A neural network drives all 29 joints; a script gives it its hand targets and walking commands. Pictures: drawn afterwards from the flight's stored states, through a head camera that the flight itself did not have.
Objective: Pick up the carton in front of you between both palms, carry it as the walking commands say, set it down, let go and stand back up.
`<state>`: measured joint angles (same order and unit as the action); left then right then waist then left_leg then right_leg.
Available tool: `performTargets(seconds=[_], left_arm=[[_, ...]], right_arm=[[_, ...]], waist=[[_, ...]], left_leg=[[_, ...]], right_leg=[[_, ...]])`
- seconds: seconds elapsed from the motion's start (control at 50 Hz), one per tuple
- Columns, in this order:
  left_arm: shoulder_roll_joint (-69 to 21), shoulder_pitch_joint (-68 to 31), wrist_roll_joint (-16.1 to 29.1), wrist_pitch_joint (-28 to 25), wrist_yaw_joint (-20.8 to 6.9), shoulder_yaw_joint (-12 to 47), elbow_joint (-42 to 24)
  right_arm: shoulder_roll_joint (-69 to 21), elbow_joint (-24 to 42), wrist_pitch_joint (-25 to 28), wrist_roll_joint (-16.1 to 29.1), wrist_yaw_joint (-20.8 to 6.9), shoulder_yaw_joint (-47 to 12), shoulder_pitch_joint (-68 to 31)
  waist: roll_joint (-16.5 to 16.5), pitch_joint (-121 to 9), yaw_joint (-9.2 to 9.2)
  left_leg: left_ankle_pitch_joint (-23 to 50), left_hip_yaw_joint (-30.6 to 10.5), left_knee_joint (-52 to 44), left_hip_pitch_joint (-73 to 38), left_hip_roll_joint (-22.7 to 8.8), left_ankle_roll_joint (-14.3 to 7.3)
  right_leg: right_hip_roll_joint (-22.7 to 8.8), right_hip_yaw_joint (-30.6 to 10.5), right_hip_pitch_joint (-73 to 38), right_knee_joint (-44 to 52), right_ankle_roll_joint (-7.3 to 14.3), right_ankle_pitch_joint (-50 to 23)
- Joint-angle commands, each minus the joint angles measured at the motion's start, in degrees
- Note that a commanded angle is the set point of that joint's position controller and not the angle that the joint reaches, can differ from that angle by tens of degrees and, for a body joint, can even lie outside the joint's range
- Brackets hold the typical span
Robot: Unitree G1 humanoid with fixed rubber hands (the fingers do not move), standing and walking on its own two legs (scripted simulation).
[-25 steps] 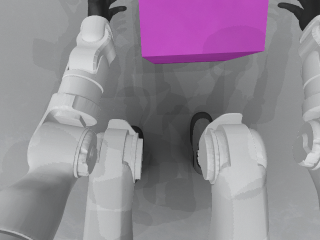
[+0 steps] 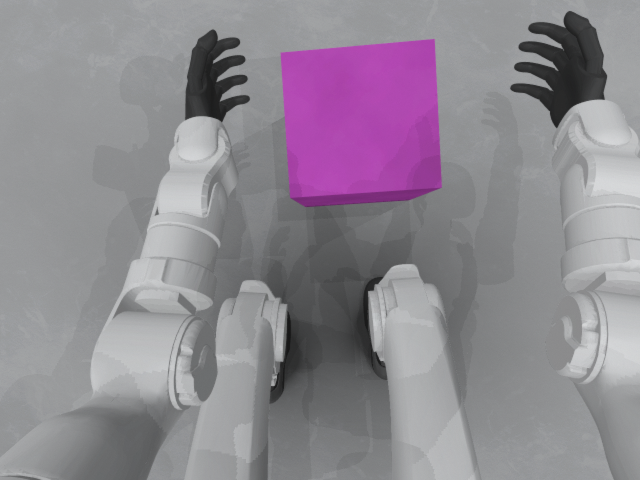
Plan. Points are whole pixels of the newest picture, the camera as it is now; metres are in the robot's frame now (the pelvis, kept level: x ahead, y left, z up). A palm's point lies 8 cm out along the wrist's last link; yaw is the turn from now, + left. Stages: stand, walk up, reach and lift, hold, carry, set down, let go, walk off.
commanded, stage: set down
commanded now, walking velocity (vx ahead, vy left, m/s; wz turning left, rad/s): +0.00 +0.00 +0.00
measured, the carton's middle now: (356, 140) +0.51 -0.10 -0.36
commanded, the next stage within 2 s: let go in 0.46 s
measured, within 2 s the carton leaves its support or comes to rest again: neither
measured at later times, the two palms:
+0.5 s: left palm (129, 66) +0.50 +0.08 +0.03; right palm out of the picture +0.46 -0.32 +0.03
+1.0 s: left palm out of the picture +0.39 +0.15 +0.15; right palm out of the picture +0.34 -0.29 +0.15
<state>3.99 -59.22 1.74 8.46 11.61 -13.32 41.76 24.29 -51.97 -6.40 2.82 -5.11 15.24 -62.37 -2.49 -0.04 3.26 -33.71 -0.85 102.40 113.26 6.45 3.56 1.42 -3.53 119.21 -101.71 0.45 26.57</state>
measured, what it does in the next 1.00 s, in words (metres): rises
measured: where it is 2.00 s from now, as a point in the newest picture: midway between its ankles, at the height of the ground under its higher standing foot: (327, 357)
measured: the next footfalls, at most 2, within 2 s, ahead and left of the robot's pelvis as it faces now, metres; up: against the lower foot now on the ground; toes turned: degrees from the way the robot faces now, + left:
none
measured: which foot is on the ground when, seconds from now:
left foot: down 0.00-1.00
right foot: down 0.00-1.00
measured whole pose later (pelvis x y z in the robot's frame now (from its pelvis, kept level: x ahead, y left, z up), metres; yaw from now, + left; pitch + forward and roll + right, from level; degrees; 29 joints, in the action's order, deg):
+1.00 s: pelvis +0.09 -0.01 +0.25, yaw -6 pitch +25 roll +1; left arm 6.2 -9.3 -3.1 1.5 1.1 -6.4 30.5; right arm 14.3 -33.1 -0.6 -0.3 -5.2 9.4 -10.8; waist -0.9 -3.6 1.0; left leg -20.5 -4.3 42.6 47.2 1.7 1.8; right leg 3.0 -3.0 52.1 -42.6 1.4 15.4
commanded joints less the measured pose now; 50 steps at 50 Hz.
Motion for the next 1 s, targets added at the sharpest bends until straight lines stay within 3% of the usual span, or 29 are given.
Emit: performTargets(seconds=[0.0, 0.14, 0.32, 0.48, 0.6, 0.74, 0.98], left_arm=[[2.5, -8.1, -0.3, -0.4, 0.1, 1.1, -10.2], [1.7, -5.0, -1.2, 1.5, 0.1, 0.8, -15.7], [0.4, 0.0, -3.0, 1.2, -1.3, -1.4, -13.9], [-0.1, 3.3, -4.8, 0.0, -2.9, -1.9, -12.1], [1.0, 15.6, -8.1, -0.3, -4.1, 0.0, -14.1], [3.6, 29.8, -7.3, -3.2, -6.6, 3.8, -19.1], [7.5, 54.7, -4.4, -8.9, -11.2, 6.3, -15.8]], right_arm=[[9.3, 9.1, 0.5, -0.2, -0.5, 2.4, -9.5], [8.7, 12.2, -1.1, 0.3, -2.2, 2.7, -7.9], [6.5, 10.0, -0.6, -2.5, -3.4, 3.8, -5.2], [4.6, 8.0, 0.8, -5.6, -3.6, 4.9, -2.0], [2.7, 12.4, 0.7, -8.4, -2.6, 3.5, 11.1], [-0.4, 22.5, 2.8, -5.5, -1.3, -0.5, 26.5], [-5.5, 24.4, 7.7, -2.7, 0.5, -5.5, 55.1]], waist=[[5.3, -60.9, 3.44], [4.9, -61.8, 2.43], [6.4, -57.5, 1.39], [5.7, -53.4, 1.21], [6.1, -56.7, 0.88], [7.2, -48.6, -0.18], [5.8, -32.1, -2.23]], left_leg=[[10.6, 7.2, -12.6, -18.7, 2.6, 0.9], [12.0, 7.0, -20.3, -24.8, 2.3, 1.1], [13.5, 5.8, -31.3, -29.0, 1.3, 1.2], [15.6, 4.8, -39.9, -35.4, 0.2, 1.5], [18.3, 4.8, -46.0, -41.9, -0.2, 1.0], [19.7, 3.3, -54.0, -48.6, -1.3, -0.5], [27.3, 1.1, -66.3, -68.5, -3.0, -1.5]], right_leg=[[1.3, 5.5, -51.1, 12.0, -1.7, -21.9], [1.7, 5.3, -58.3, 19.2, -1.8, -24.2], [1.3, 4.2, -66.5, 29.2, -1.7, -25.8], [0.9, 3.5, -72.0, 37.8, -1.1, -26.4], [0.8, 2.2, -86.4, 43.7, -1.2, -32.2], [-0.2, -0.6, -100.2, 51.2, -1.1, -38.2], [-1.1, -1.1, -110.0, 61.9, -1.3, -44.4]])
